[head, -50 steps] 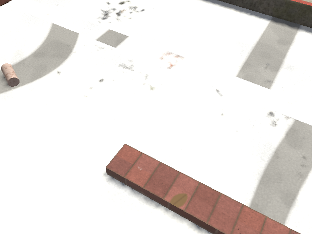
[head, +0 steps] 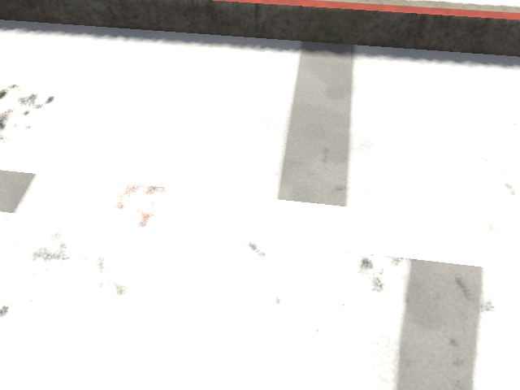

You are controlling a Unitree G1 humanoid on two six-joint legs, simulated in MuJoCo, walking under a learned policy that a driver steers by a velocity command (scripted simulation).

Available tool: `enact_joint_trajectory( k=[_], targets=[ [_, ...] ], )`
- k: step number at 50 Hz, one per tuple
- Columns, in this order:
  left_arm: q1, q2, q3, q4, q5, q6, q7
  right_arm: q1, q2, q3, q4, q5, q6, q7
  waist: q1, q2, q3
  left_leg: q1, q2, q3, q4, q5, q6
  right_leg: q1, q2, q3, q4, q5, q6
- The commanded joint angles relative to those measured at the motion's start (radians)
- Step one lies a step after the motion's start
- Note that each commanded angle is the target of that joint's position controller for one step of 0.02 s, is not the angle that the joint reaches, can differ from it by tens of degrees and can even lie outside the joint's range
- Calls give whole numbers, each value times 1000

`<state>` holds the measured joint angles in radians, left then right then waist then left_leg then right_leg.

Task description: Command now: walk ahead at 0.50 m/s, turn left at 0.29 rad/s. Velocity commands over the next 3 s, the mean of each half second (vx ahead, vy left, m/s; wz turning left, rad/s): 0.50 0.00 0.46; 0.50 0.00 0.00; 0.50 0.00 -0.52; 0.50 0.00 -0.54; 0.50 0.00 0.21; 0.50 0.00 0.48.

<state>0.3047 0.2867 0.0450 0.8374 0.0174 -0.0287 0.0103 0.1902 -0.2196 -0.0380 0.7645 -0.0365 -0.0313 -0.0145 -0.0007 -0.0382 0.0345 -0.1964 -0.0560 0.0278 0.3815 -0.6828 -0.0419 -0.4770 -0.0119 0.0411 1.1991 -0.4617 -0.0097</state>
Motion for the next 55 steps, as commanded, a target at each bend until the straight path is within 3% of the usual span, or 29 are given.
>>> enact_joint_trajectory(
  k=[1,2,3,4,5,6,7,8,9,10,11,16,21,26,29,30,31,32,33,34,35,36,38,42,45,50,53,54,55],
  targets=[
    [-56,63,16,-139,16,19,-24,-46,-150,-40,-13,13,-14,4,95,72,-28,11,207,-187,-200,449,186,-69,-36,-36,-111,-49,-3],
    [-41,81,23,-154,9,32,-39,-114,-181,-48,-20,16,-12,9,143,130,-2,-105,164,-134,-243,420,176,55,-15,-81,-252,-27,15],
    [45,63,16,-164,-14,49,-50,-190,-265,-73,-21,16,3,20,220,278,-18,-230,203,-155,-260,353,189,271,-20,-100,-401,-73,31],
    [318,91,33,-64,5,64,-40,-258,-257,-86,-21,10,16,27,322,274,-90,-359,225,-168,-191,381,186,594,48,-263,-218,-23,42],
    [465,145,59,-8,-3,66,-29,-331,-235,-82,-44,5,14,27,398,215,-83,-544,209,-132,-78,475,146,805,26,-239,-209,7,26],
    [610,182,86,50,-6,57,-13,-402,-206,-69,-68,-8,13,26,493,51,-105,-611,127,-62,230,500,101,918,41,-220,-340,-25,2],
    [636,191,88,70,27,42,-1,-378,-110,-42,-82,6,17,39,493,-307,-63,-611,-36,-14,778,122,113,769,-107,36,-678,-206,-33],
    [375,115,43,-10,50,21,2,-223,-33,-19,-107,45,15,44,252,-338,8,-674,-66,-168,964,115,168,485,-278,577,-975,-450,-107],
    [55,94,29,-120,38,-8,0,-95,-77,-28,-92,63,11,43,32,-110,106,-566,40,-190,936,308,179,213,-386,691,-1122,-481,-149],
    [-34,105,33,-151,20,-30,-7,-27,-126,-41,-58,38,18,48,-31,-3,145,-501,85,-130,920,348,157,118,-400,647,-1112,-469,-198],
    [-27,111,36,-140,6,-50,-9,-35,-125,-42,-47,22,21,49,-28,66,160,-482,113,-135,892,363,135,122,-370,525,-1109,-306,-193],
    [87,90,33,-46,14,-106,-2,-111,-127,-47,-76,11,47,79,18,43,76,-507,126,-90,688,605,96,382,-259,23,-1061,447,-169],
    [149,54,22,-3,10,-110,2,-248,-77,-27,-118,10,30,91,64,-16,62,-503,100,6,389,840,110,513,-178,-199,-1025,464,-103],
    [171,92,28,49,-5,-77,16,-311,-88,-20,-128,-19,37,101,80,-19,104,-366,74,82,93,870,147,590,-210,-280,-982,628,-78],
    [162,124,34,84,-1,-53,30,-97,-128,-38,-48,-31,18,77,-17,-51,11,-128,45,55,77,765,203,598,-238,-286,-677,934,-76],
    [124,109,31,80,9,-46,30,92,-156,-56,35,-30,11,65,-91,-13,-44,48,55,13,17,801,225,524,-217,-282,-474,894,-72],
    [59,109,34,64,-8,-46,22,232,-207,-83,96,-33,2,49,-178,93,-103,253,83,-17,-46,873,254,366,-106,-304,-134,661,-57],
    [121,-14,12,35,-9,-50,11,245,-279,-92,120,-35,-17,43,-74,296,-152,574,271,-150,247,1463,249,-51,-9,-202,234,-235,-50],
    [224,-4,0,27,-51,-61,8,289,-289,-83,82,-7,-30,37,-85,203,-383,750,448,-325,283,1663,379,-167,29,40,274,-168,-57],
    [143,48,10,32,-58,-63,16,271,-272,-93,82,8,-18,25,-131,168,-347,599,460,-343,85,1217,399,-202,13,41,251,-10,-50],
    [78,75,14,22,-32,-61,10,171,-200,-68,80,26,-20,18,-67,132,-167,377,402,-317,-52,902,357,-188,-45,20,118,98,-46],
    [55,78,19,45,-11,-51,1,88,-146,-51,76,13,-25,15,-21,86,-83,243,360,-278,-115,810,315,-137,-65,16,50,138,-32],
    [94,44,15,78,19,-12,-14,125,-105,-32,93,16,-45,9,12,73,-40,94,344,-197,-166,911,293,-26,-83,18,-9,151,-16],
    [-34,-2,6,48,6,-8,-45,150,-105,-26,131,16,-79,15,21,83,33,68,271,-25,-221,1030,232,-106,-99,-1,-166,320,-27],
    [-155,-28,-9,15,-1,-21,-58,147,-87,-14,139,24,-81,15,3,103,53,85,210,94,-226,1041,182,-89,-71,-70,-392,485,-47],
    [-251,-18,-15,-32,9,-20,-61,226,-132,-14,182,23,-70,-12,-9,99,49,256,267,149,-144,1302,152,-46,5,-172,-572,475,-111],
    [-69,27,8,15,13,-14,-51,188,-184,-26,173,8,-47,-29,80,134,-50,300,290,180,159,1570,138,129,90,-196,-578,306,-176],
    [57,54,25,52,19,-18,-46,165,-195,-29,160,7,-39,-26,138,118,-111,236,283,184,362,1461,136,281,108,-168,-638,297,-208],
    [182,131,56,77,29,-15,-31,149,-193,-28,133,11,-39,-18,201,26,-180,74,228,207,691,1166,116,462,-4,7,-712,226,-270]
  ],
)
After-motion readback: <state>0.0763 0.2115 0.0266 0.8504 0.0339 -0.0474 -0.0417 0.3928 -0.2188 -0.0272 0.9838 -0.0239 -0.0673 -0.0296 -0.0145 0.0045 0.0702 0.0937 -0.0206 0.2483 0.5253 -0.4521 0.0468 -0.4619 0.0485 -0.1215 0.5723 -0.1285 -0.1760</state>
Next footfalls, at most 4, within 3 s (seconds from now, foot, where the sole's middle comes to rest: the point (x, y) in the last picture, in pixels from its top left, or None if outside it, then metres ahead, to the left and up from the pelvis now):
0.12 right None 0.16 -0.09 -0.74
0.62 left None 0.47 0.18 -0.80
1.10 right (228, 270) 0.81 0.14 -0.80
1.62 left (179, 191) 1.12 0.32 -0.80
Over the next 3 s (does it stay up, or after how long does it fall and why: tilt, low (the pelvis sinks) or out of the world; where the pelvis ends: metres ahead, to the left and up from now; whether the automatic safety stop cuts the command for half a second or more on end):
stays up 1.62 0.11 -0.02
